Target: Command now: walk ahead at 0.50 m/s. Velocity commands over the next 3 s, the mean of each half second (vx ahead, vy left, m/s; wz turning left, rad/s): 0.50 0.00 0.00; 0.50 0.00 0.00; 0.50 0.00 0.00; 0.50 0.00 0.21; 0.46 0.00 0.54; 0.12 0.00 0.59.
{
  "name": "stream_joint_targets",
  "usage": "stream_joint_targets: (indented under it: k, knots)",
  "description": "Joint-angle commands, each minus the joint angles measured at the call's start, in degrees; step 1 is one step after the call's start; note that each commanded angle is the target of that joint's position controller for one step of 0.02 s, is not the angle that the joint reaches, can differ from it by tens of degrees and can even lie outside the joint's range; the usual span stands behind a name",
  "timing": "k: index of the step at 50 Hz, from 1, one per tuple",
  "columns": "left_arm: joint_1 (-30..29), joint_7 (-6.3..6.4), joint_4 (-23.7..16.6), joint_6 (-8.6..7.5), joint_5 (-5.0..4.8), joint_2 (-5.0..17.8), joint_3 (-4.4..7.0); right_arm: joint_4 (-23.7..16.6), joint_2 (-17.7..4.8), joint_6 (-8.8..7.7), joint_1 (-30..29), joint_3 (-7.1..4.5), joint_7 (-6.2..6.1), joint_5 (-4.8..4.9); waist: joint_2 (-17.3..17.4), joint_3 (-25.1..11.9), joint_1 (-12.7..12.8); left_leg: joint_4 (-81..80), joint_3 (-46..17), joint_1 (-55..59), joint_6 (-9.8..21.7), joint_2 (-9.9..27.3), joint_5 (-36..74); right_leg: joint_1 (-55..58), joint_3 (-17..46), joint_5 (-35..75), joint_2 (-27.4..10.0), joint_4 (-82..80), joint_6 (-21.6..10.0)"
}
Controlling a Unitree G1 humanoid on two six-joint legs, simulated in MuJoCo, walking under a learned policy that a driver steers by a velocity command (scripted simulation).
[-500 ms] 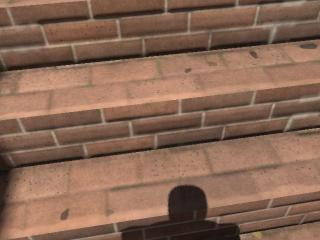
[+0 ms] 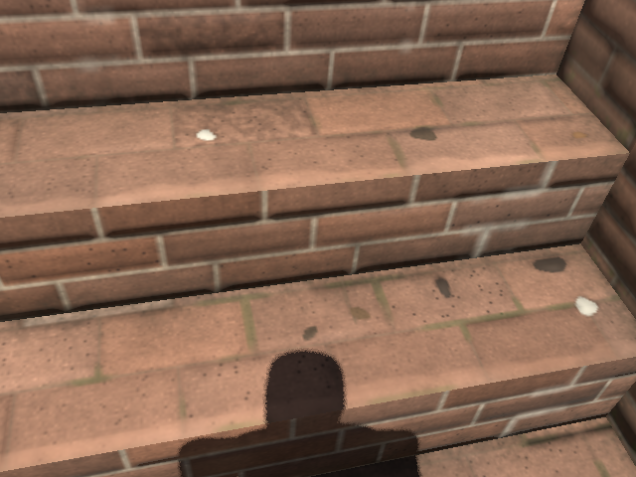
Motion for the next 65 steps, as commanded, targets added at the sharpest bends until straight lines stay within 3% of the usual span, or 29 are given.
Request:
stream_joint_targets:
  k: [1, 5, 7, 11, 14, 16, 17, 18, 19, 21, 23, 29, 35, 38, 39, 41, 42, 43, 44, 45, 47, 49, 51, 54, 57, 60, 62, 64, 65]
  knots:
    - [4.7, -0.71, 7.2, -2.65, 1.09, -5.5, -1.60, -12.4, 11.0, 0.40, -5.1, 5.12, -0.76, 0.06, 2.5, 7.5, -4.4, 23.8, -5.2, -26.0, 1.6, 1.0, -6.3, 6.2, 27.7, 2.0, -15.6, -39.1, -4.4]
    - [9.1, -2.74, 11.7, -6.59, -0.74, -1.2, -2.46, -14.1, 10.3, 3.60, -13.2, 6.34, -4.36, 3.89, -3.2, 10.7, -3.6, 32.3, 0.5, -36.4, 1.4, -1.8, -17.0, 6.8, 17.1, 14.2, -15.4, -48.8, -4.4]
    - [10.5, -3.51, 13.2, -7.23, -2.07, 1.8, -2.11, -17.5, 9.2, 4.68, -18.5, 7.43, -4.72, 2.98, -1.1, 12.4, -5.3, 18.3, 1.9, -37.4, 1.9, 1.7, -18.3, 7.3, 10.6, 7.6, -11.7, -50.8, -1.2]
    - [16.4, 0.20, 11.7, -5.74, -2.72, 6.1, -0.71, -19.8, 6.8, 5.55, -27.2, 8.30, -2.70, 1.98, -4.9, 1.4, 0.0, -11.0, 17.7, -14.5, 1.9, 7.3, -19.4, 16.8, 7.8, 25.8, -12.4, -68.3, -7.2]
    - [15.8, 1.41, 7.3, -6.92, -4.43, 11.6, 0.58, -10.5, 4.7, 4.98, -11.6, 6.66, -1.89, 2.96, -8.0, -13.3, -3.9, -28.1, 22.6, 8.5, 2.1, -1.1, -30.8, 30.9, 3.0, 108.8, -15.0, -46.3, -9.2]
    - [15.1, -1.46, 4.7, -8.06, -3.48, 13.9, 2.29, -9.0, -3.0, 5.09, -0.9, 4.00, -1.93, 0.87, -11.7, -24.2, -7.5, -48.4, 8.2, 21.6, 2.8, -1.4, -41.3, 36.9, 7.1, 105.2, -16.0, -18.6, -7.5]
    - [13.4, -4.10, 0.6, -8.36, -3.34, 9.7, 2.09, -5.1, -10.7, 6.39, 5.1, 1.37, -3.40, -0.99, 2.0, -23.9, -7.2, -67.6, -24.9, 29.0, 8.5, 11.8, -59.4, 16.4, 9.1, 78.1, -8.5, -0.6, -4.9]
    - [5.2, -5.57, -2.9, -7.64, 0.11, 6.8, 2.84, -2.5, -15.0, 8.34, 3.2, -1.61, -4.88, -0.73, 11.9, -19.5, -7.8, -95.4, -54.8, 28.6, 10.5, 16.0, -79.3, -3.4, 15.1, 28.5, 3.1, 28.9, -3.3]
    - [0.2, -5.55, -9.1, -6.88, 3.28, -0.3, 1.79, -3.3, -15.3, 7.46, -7.0, -2.23, -4.25, -0.22, 6.9, -12.5, -4.6, -98.2, -55.1, 23.4, 5.3, 18.8, -74.7, -15.6, 25.1, 25.3, 3.8, 55.2, -1.6]
    - [-3.0, -3.87, -14.0, -5.39, 2.49, -8.2, -1.67, 4.8, -4.9, 5.02, -10.1, 0.22, -2.85, -0.10, 0.8, 6.6, 2.0, -85.9, -30.1, 8.7, 1.6, 17.7, -55.5, -29.8, 23.4, 28.4, 1.7, 65.8, -3.2]
    - [4.7, -2.47, -12.9, -4.22, 0.96, -9.8, -3.44, 10.6, 5.0, 3.35, -7.6, 3.09, -1.40, -0.83, -2.8, 9.2, 7.1, -84.4, -13.9, 5.8, -0.7, 13.3, -37.2, -30.4, 23.3, 26.9, 1.5, 64.6, -3.1]
    - [-2.6, 0.59, -12.9, -1.20, -1.88, -7.5, -3.94, 13.3, -2.9, -1.60, 2.0, 2.23, -0.64, 1.42, 0.5, 8.2, 4.3, -93.6, -1.8, 17.1, 0.4, 13.8, -20.2, -39.9, 14.5, 23.9, 0.5, 64.6, -1.6]
    - [-22.7, -1.20, -23.5, -0.56, -0.43, -8.9, -5.83, 14.5, -1.4, -1.21, 12.6, 2.07, -2.30, 1.57, 2.4, 7.9, -1.9, -103.7, -0.7, 31.9, 0.7, 14.1, -17.5, -47.5, 5.6, 14.7, -6.8, 53.2, -2.5]
    - [-23.7, -2.09, -24.6, 1.09, -2.44, -11.5, -7.60, 16.3, -2.7, -0.02, 17.4, 1.31, -4.63, 3.33, 6.9, 4.4, -3.2, -113.8, 7.1, 35.7, 2.9, 13.8, 18.7, -26.6, -1.8, 4.0, -6.5, 28.4, -4.8]
    - [-18.1, -2.39, -21.4, 0.51, -3.97, -10.0, -6.88, 13.0, -3.0, -0.50, 12.6, 1.94, -4.52, 3.87, 4.4, -0.4, 0.1, -106.6, 11.1, 31.2, 2.6, 13.6, 54.5, -7.9, -4.6, 1.8, -1.8, 16.8, -5.2]
    - [-0.9, -1.11, -15.4, 1.45, -3.94, -5.3, -4.37, 11.4, -11.9, -3.15, 13.7, 0.45, -3.55, 5.20, 9.6, -16.1, 7.4, -87.3, 9.5, 38.8, 3.6, 19.1, 99.3, 10.3, -4.1, -0.2, 4.2, 14.0, -5.4]
    - [9.3, -0.93, -14.1, 1.29, -2.17, -0.8, -2.87, 9.4, -16.3, -4.79, 8.6, -1.26, -1.08, 6.46, 16.3, -21.3, 13.4, -74.8, 8.2, 40.9, 4.3, 19.2, 98.0, 19.0, 4.6, 1.3, 2.8, 2.2, -6.2]
    - [14.8, -0.20, -10.2, 1.27, 0.34, 4.8, -0.47, 7.7, -12.8, -5.90, 10.0, -1.03, 0.91, 6.26, 9.2, -25.3, 12.9, -60.1, 5.8, 25.7, 2.1, 14.3, 80.7, 31.3, 26.0, -5.4, -6.7, -4.4, -11.8]
    - [17.8, 0.85, -8.3, 3.08, 1.23, 9.1, 1.74, 6.0, -10.4, -5.39, 3.9, -1.71, 3.03, 4.92, -3.8, -23.2, 15.3, -37.8, 5.4, 13.7, 1.3, 2.9, 33.0, 31.8, 54.3, -17.9, -14.4, -30.4, -17.6]
    - [10.5, 1.18, -6.7, 3.19, -0.13, 10.1, 3.03, 3.9, -6.5, -4.67, -0.1, -2.14, 3.31, 1.27, -7.1, -21.4, 12.0, -5.7, -1.6, 3.2, -0.6, -2.6, 1.3, 28.9, 69.7, -23.4, -17.2, -45.1, -16.9]
    - [1.9, 0.28, -0.6, 0.31, -0.79, 2.8, 1.50, -6.3, 3.0, -3.26, -8.6, 0.65, 1.94, -1.89, 0.0, -5.7, 3.4, 17.9, -2.3, -12.7, 0.5, -0.8, 2.6, 15.2, 53.2, -21.0, -18.0, -39.7, -10.1]
    - [5.2, -0.16, 7.1, -1.78, 0.51, -5.8, -1.05, -9.6, 10.6, -1.86, -8.4, 4.38, 0.62, -0.96, 3.9, 5.1, -1.5, 26.0, -4.3, -22.9, 2.6, -0.3, 0.1, 6.6, 34.4, -1.3, -15.7, -36.7, -5.0]
    - [8.5, -0.94, 10.1, -3.24, -0.01, -7.2, -1.96, -9.1, 12.7, -0.12, -5.5, 5.83, 0.27, 0.52, 2.2, 9.4, -2.9, 22.8, -4.7, -30.1, 2.3, -0.5, -5.6, 7.6, 21.7, 11.8, -13.1, -38.9, -2.9]
    - [9.9, -2.39, 12.0, -5.65, -0.71, -3.2, -2.27, -11.5, 11.6, 1.76, -12.3, 6.64, -2.08, 3.11, -1.1, 9.5, -2.9, 33.0, 0.1, -37.4, 2.2, -1.7, -12.5, 8.7, 17.7, 16.1, -14.4, -46.6, -4.0]
    - [12.4, -3.13, 12.7, -7.12, -2.02, 0.1, -1.82, -17.0, 9.0, 4.16, -22.0, 7.22, -2.98, 1.73, 0.9, 11.5, -3.4, 15.4, 5.4, -37.9, 1.8, 2.5, -14.2, 8.4, 10.9, 8.6, -10.5, -51.9, 0.0]
    - [20.0, -0.10, 12.3, -5.93, -2.43, 2.3, -1.01, -18.3, 8.8, 5.69, -28.3, 7.77, -1.95, 1.53, -7.0, 3.1, 1.1, 1.0, 18.0, -23.5, 2.1, 7.0, -13.3, 18.0, 11.9, 18.9, -12.3, -65.2, -5.9]
    - [17.3, 1.25, 8.9, -4.98, -3.83, 1.3, -0.88, -13.6, 9.2, 5.21, -23.4, 7.95, -0.21, 1.98, -2.5, -1.2, 0.0, -18.2, 21.2, -7.8, 3.7, 5.3, -20.4, 23.1, 2.4, 50.4, -9.4, -60.5, -5.1]
    - [18.4, 1.45, 6.2, -6.44, -4.26, 7.0, 0.01, -10.8, 7.3, 5.12, -15.4, 7.08, -0.59, 3.01, -9.1, -10.0, -3.1, -24.5, 21.7, 7.3, 3.0, -0.7, -32.2, 29.3, 3.8, 110.4, -14.2, -45.6, -9.4]
    - [19.5, 0.45, 5.5, -7.28, -3.77, 9.3, 0.76, -9.8, 4.1, 5.54, -11.3, 6.00, -0.97, 3.07, -12.7, -13.3, -4.1, -33.9, 20.8, 9.7, 2.6, -2.8, -38.0, 35.4, 5.6, 119.2, -15.8, -35.5, -10.3]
